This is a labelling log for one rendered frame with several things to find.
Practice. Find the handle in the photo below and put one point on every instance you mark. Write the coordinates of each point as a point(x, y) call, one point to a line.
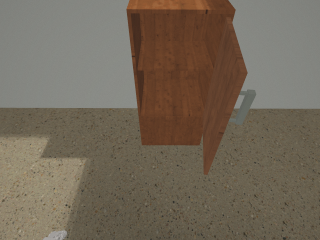
point(249, 97)

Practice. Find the left robot hand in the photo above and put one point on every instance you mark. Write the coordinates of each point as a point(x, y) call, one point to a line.
point(59, 235)

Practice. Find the cupboard door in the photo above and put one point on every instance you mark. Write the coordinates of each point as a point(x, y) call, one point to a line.
point(227, 80)

